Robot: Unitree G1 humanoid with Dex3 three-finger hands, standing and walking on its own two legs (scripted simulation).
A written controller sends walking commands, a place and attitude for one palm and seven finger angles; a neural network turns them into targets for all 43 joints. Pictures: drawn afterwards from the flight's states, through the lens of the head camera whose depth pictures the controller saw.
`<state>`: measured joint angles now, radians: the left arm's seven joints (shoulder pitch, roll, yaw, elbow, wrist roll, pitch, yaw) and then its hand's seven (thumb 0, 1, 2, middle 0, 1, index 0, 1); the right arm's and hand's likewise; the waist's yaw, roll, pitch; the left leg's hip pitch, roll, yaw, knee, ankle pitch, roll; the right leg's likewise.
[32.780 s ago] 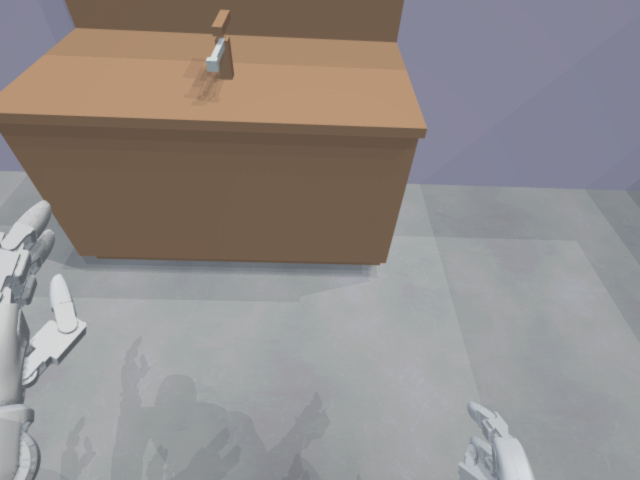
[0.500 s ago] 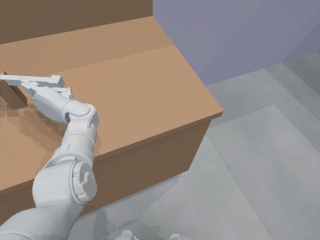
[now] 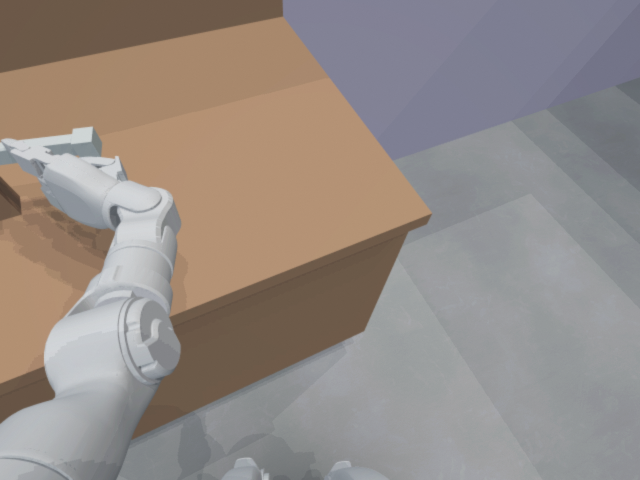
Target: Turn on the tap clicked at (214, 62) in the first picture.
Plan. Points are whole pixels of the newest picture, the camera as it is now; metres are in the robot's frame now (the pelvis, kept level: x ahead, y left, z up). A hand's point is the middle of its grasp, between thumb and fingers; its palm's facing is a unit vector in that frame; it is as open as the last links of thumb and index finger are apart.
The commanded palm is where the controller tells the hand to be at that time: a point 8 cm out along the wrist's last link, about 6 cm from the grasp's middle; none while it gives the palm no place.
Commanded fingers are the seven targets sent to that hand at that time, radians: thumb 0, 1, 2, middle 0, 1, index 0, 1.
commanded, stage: lift the hand up off the lever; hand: left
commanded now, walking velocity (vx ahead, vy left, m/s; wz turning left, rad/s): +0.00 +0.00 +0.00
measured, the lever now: (87, 143) +0.55 +0.24 +0.08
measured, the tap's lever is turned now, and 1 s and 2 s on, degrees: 78 81 81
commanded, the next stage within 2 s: none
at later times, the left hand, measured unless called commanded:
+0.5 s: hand (115, 152) +0.52 +0.20 +0.09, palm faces +0.81 -0.57 -0.14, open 7.8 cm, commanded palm +0.46 +0.21 +0.10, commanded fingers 0.00 0.90 0.90 -0.15 -0.15 -0.15 -0.15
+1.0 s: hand (110, 148) +0.51 +0.20 +0.11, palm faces +0.81 -0.57 -0.14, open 7.8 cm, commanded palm +0.45 +0.21 +0.12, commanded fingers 0.00 0.90 0.90 -0.15 -0.15 -0.15 -0.15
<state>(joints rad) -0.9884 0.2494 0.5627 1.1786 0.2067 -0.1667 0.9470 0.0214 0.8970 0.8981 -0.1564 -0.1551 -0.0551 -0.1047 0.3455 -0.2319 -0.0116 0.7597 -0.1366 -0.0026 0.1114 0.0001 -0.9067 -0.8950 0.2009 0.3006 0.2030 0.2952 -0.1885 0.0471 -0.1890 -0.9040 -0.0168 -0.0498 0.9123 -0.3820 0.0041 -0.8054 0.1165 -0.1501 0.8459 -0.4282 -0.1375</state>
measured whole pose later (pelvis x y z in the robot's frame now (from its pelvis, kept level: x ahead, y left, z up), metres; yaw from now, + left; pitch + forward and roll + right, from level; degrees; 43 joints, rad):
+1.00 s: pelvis +0.01 +0.01 +0.01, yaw +0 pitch +18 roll -1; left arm -0.95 0.18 0.52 1.07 0.17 -0.08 0.92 0.02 0.90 0.90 -0.16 -0.16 -0.15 -0.15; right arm 0.32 -0.23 -0.02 0.76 -0.13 0.00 0.11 0.00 -0.91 -0.90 0.20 0.30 0.20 0.30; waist -0.16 0.05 -0.18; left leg -0.78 -0.03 -0.04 0.83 -0.37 0.01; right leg -0.69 0.11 -0.14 0.77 -0.41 -0.13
